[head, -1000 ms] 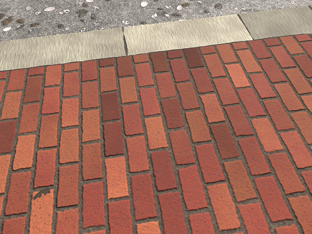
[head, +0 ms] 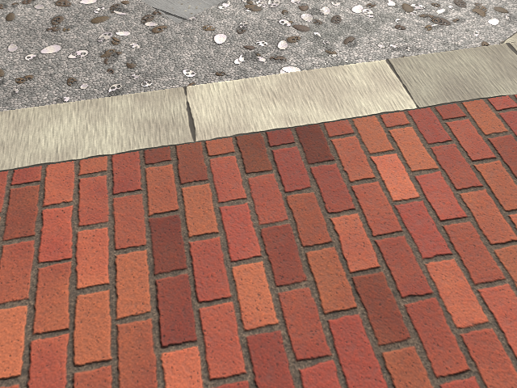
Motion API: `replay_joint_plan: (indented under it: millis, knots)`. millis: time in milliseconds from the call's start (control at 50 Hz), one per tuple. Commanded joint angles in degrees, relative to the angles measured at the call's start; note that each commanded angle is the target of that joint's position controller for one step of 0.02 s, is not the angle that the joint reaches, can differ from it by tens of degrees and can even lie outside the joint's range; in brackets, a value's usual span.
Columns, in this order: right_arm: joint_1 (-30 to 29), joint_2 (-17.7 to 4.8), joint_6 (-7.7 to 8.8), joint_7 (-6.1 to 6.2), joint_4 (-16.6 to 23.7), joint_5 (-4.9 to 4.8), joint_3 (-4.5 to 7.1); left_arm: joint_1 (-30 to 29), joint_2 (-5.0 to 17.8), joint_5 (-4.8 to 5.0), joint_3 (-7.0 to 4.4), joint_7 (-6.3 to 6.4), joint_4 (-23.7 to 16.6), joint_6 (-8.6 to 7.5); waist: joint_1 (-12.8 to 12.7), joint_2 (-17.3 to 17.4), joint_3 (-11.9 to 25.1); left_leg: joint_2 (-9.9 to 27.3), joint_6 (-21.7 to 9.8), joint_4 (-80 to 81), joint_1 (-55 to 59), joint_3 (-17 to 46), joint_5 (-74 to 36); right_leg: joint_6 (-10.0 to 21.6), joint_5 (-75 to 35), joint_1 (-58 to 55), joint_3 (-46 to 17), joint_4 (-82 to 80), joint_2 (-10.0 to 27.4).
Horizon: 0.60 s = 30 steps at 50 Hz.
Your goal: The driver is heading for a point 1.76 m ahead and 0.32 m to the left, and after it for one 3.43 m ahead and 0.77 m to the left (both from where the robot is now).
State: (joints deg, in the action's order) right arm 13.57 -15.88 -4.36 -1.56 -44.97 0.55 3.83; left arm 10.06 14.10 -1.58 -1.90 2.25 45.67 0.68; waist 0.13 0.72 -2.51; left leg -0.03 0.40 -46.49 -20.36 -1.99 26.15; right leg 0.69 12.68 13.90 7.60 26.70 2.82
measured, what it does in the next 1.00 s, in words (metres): steps on the spot, turning left: left foot, then right foot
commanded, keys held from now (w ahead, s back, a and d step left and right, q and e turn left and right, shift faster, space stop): q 0.54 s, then no key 0.44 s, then w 0.02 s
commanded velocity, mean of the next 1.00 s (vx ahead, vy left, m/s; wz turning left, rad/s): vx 0.01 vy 0.00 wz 0.42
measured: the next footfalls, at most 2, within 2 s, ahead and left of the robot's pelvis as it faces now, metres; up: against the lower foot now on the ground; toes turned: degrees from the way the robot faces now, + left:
left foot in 0.08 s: +0.02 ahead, +0.10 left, +0.00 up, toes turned +5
right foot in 0.62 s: +0.07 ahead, -0.07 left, +0.00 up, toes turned +27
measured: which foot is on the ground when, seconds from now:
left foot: up 0.00-0.06, down 0.08-0.62, up 0.64-0.96, down 0.98-1.00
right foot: down 0.00-0.06, up 0.08-0.60, down 0.62-1.00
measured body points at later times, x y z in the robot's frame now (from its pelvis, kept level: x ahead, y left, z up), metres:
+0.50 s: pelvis -0.02 +0.02 +0.00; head +0.01 +0.04 +0.45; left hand +0.04 +0.33 -0.11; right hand +0.15 -0.23 -0.10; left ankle -0.02 +0.10 -0.74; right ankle +0.03 -0.11 -0.70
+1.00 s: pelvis -0.02 +0.00 +0.00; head +0.00 +0.00 +0.45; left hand -0.04 +0.28 -0.12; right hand +0.17 -0.20 -0.13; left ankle -0.10 +0.09 -0.74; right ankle +0.03 -0.09 -0.74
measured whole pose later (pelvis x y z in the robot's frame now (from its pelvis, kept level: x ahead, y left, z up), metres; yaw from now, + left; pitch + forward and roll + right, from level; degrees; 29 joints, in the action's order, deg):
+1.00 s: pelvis -0.02 +0.00 +0.00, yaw +25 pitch -1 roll +0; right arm 12.0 -15.0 -3.0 0.9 -48.0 0.7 1.4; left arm 12.1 14.1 -0.7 -0.5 0.7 46.0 0.9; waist -0.5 0.1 -3.3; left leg -2.9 -0.6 -23.4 -7.0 3.9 14.4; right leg 1.4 13.3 12.9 -1.4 27.5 -1.5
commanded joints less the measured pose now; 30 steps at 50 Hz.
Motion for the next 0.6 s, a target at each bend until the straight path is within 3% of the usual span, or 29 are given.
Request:
replay_joint_plan:
  millis: [20,40,60,80,100,120,140,160,200,220,260,340,460,540,600]
  knots:
    - [0.7,-3.3,0.66,-0.41,4.7,-0.4,0.59,1.1,10.7,0.01,-3.1,-0.57,-2.2,-0.05,-0.7,-10.9,5.7,-1.2,-1.3,9.1,2.6,-3.1,-1.7,9.6,-21.0,-6.6,-9.1,-2.8,14.2]
    - [2.4,-3.0,1.09,-0.34,4.4,-0.28,0.53,0.3,11.0,0.36,-3.35,-0.66,-2.2,0.19,0.8,-9.6,5.8,-2.0,-2.0,16.0,6.7,-4.0,-7.0,7.7,-18.3,-4.5,-7.3,0.1,13.5]
    - [3.1,-4.0,1.78,0.08,4.2,0.16,0.71,1.8,10.6,0.29,-3.48,-0.8,-1.6,0.29,1.4,-5.8,5.4,-1.8,-2.8,23.5,11.2,-1.1,-13.2,4.2,-11.4,-0.6,-4.9,4.8,11.9]
    - [4.0,-9.5,2.66,0.66,4.7,1.0,1.88,3.8,7.7,-0.11,-2.95,-1.2,-2.4,0.59,0.7,8.0,4.6,9.7,-5.1,30.7,16.5,15.7,-19.3,-0.4,5.0,9.8,0.5,18.3,6.4]
    - [6.9,-17.6,2.86,0.51,4.7,0.74,3.93,-2.4,4.8,0.24,-1.77,-0.32,-7.0,1.43,3.2,18.9,1.3,22.4,-14.3,30.9,13.7,32.5,-39.6,-2.5,24.0,21.4,-1.6,26.1,-3.6]
    - [9.1,-14.9,2.81,0.75,4.1,0.57,3.63,-4.1,6.7,-0.13,-1.99,0.04,-6.7,2.02,4.2,9.3,1.8,21.5,-17.3,29.9,13.8,29.7,-41.5,-2.2,23.3,21.4,-7.9,33.8,-1.5]
    - [5.9,-12.0,2.62,1.14,4.5,0.22,2.74,-2.9,6.6,0.75,-2.18,-0.32,-5.7,2.07,2.0,6.2,0.9,17.8,-16.6,29.3,12.3,24.8,-38.1,-1.9,18.5,21.0,-9.5,35.8,-1.0]
    - [1.3,-10.1,2.25,1.46,5.4,0.22,2.18,-1.5,7.0,1.27,-2.34,-0.68,-4.7,1.59,-0.2,4.8,0.0,13.5,-14.0,29.5,11.4,20.8,-34.0,-1.7,13.4,20.4,-10.2,34.4,-0.3]
    - [-1.7,-8.6,2.23,1.71,6.7,-0.37,1.73,0.7,8.4,-0.07,-2.83,-1.22,-3.5,1.26,-1.0,6.4,2.8,9.9,-12.4,28.7,13.5,18.0,-37.9,-2.1,8.7,19.1,-9.5,35.6,-1.3]
    - [-0.8,-8.5,2.33,1.57,6.8,-0.54,1.73,1.3,8.2,-0.1,-2.85,-1.47,-3.4,1.33,-0.8,5.4,4.3,9.6,-12.5,28.3,14.5,17.9,-39.1,-2.4,7.9,18.6,-9.4,36.2,-1.8]
    - [1.0,-9.2,2.57,1.51,6.4,-0.67,2.04,0.6,7.5,0.23,-2.66,-1.59,-3.9,1.55,-0.1,4.2,4.8,9.6,-12.8,28.1,16.3,19.0,-38.0,-3.0,7.2,19.6,-9.8,34.9,-2.0]
    - [3.4,-9.9,2.44,1.81,6.2,-0.2,2.35,-1.7,7.4,0.33,-2.4,-1.2,-5.3,1.87,1.6,5.8,3.7,9.6,-13.6,28.1,17.6,23.2,-31.9,-3.5,7.9,21.0,-10.6,28.5,-2.5]
    - [3.3,-11.3,2.08,1.52,7.0,0.47,2.9,-3.3,7.5,0.81,-1.87,-0.87,-7.1,1.31,2.2,5.7,3.9,8.8,-14.1,26.5,13.9,28.9,-29.8,-2.6,10.0,15.2,-11.3,20.6,-4.5]
    - [1.2,-11.6,1.82,1.03,7.4,0.6,3.18,-1.8,7.8,1.5,-1.52,-0.46,-8.0,0.61,1.3,6.5,4.8,7.4,-12.5,25.1,11.5,32.8,-33.3,-1.2,11.0,8.2,-11.8,13.6,-6.4]
    - [-2.4,-10.1,1.69,1.25,7.6,-0.25,2.6,4.1,7.2,1.39,-1.19,0.32,-6.6,-0.25,-2.3,5.8,5.2,4.0,-7.7,22.0,6.4,31.3,-29.1,0.4,1.5,-4.7,-10.8,-4.1,-6.0]
Velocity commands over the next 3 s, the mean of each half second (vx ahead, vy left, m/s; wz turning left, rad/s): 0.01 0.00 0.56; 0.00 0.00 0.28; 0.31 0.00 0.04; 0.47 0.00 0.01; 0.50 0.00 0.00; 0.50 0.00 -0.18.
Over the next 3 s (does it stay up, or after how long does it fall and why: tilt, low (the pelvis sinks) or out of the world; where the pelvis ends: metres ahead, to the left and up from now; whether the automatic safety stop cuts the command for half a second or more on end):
stays up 0.84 0.40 0.00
